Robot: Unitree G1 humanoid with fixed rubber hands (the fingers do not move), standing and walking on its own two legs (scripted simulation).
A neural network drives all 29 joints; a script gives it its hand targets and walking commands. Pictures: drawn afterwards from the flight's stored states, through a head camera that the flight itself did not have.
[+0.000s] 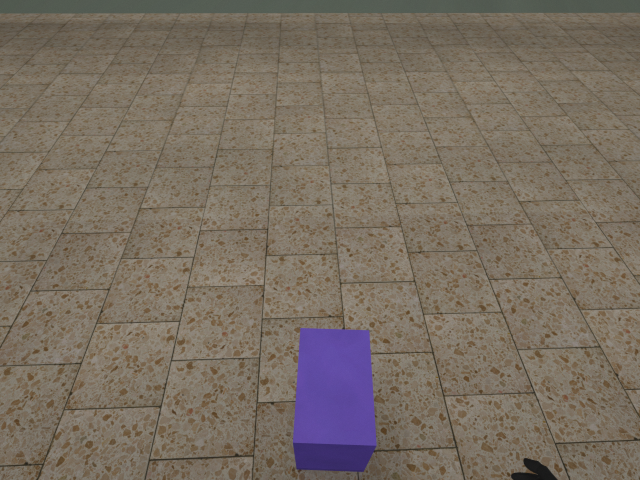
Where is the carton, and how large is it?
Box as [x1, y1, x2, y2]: [293, 328, 376, 471]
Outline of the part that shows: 300,328 293,433 293,446 296,467 298,469 363,471 376,445 368,330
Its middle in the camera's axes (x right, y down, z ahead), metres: +0.04 +0.45 +1.08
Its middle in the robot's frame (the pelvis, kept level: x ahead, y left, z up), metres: +0.42 -0.04 -0.64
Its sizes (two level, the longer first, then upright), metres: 0.290 0.191 0.295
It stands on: the floor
